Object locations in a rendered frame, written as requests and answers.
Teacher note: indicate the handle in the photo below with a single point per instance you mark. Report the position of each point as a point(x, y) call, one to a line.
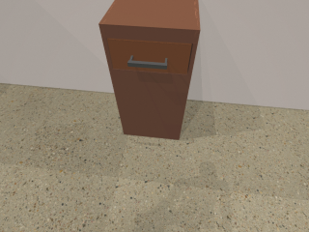
point(146, 64)

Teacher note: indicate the drawer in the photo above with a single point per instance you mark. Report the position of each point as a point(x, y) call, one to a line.
point(177, 54)

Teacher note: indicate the cabinet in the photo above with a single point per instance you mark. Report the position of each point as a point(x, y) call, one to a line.
point(151, 104)

